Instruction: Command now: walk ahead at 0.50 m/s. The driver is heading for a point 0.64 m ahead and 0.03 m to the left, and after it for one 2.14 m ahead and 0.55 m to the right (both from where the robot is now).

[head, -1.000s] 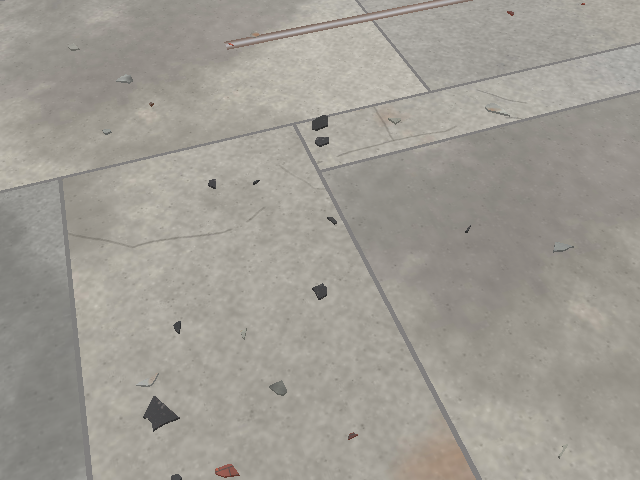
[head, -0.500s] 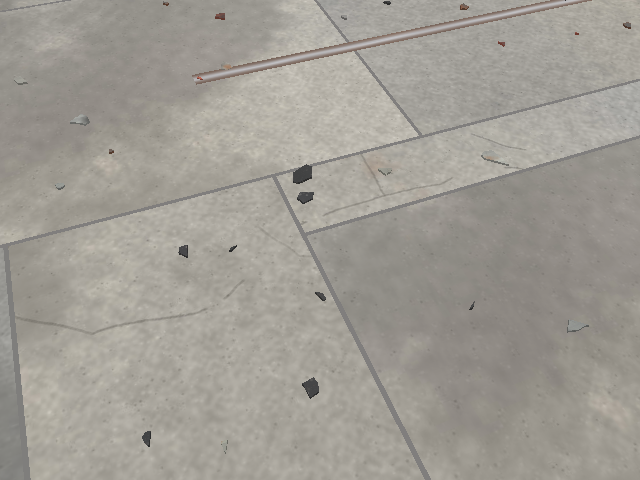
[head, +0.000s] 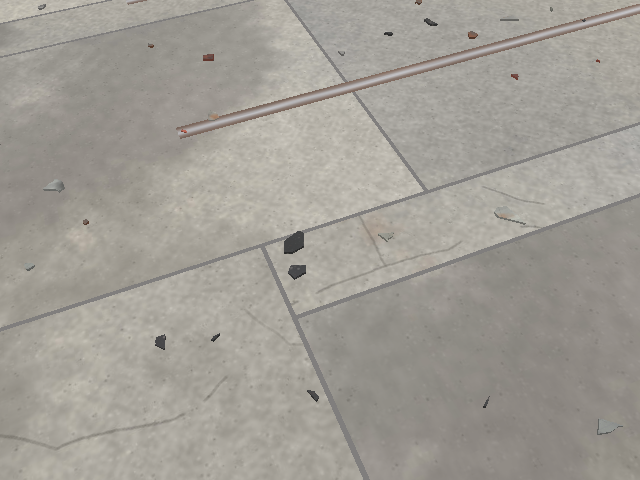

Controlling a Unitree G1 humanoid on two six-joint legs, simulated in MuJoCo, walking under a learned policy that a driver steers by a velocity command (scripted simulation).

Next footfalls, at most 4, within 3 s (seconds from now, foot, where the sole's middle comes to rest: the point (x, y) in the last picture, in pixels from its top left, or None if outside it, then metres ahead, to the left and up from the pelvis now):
0.40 left None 0.38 0.11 -0.78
0.94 right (369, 404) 0.65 -0.06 -0.78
1.54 left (284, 411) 0.64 0.13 -0.78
1.96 right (372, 472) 0.50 -0.05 -0.78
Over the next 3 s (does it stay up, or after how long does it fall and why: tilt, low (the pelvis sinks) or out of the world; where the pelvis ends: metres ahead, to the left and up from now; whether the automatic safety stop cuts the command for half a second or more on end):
stays up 0.54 0.05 0.00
